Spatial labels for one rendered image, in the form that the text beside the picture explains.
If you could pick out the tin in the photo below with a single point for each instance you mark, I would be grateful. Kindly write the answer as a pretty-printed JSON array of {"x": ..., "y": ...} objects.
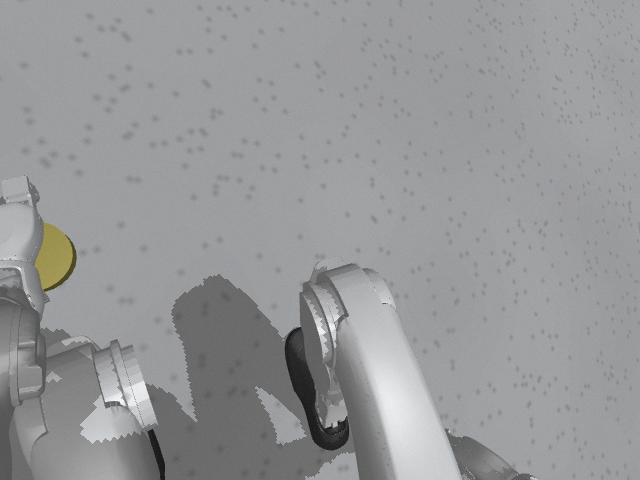
[{"x": 56, "y": 259}]

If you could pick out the left robot foot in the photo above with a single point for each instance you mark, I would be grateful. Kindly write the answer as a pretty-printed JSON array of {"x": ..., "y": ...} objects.
[{"x": 158, "y": 454}]

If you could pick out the right robot foot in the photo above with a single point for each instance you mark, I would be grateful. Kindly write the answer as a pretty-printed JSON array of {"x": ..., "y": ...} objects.
[{"x": 303, "y": 385}]

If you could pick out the left robot arm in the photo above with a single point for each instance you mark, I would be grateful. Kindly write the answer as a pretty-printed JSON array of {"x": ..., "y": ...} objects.
[{"x": 22, "y": 347}]

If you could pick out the left robot hand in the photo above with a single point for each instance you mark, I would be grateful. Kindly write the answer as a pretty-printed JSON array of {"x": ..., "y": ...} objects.
[{"x": 21, "y": 226}]

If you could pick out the right robot hand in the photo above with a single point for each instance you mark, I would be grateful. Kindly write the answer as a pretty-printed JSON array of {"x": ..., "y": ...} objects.
[{"x": 477, "y": 462}]

